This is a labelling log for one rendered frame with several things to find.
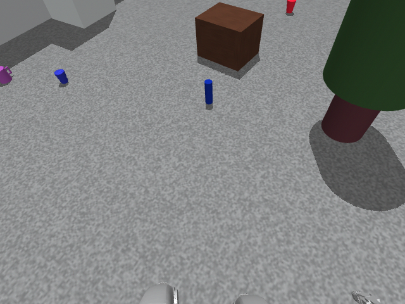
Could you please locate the right robot hand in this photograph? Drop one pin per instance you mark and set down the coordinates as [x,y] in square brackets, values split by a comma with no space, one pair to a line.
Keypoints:
[364,298]

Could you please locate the potted plant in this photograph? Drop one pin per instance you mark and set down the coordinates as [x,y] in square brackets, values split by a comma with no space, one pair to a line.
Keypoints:
[365,68]

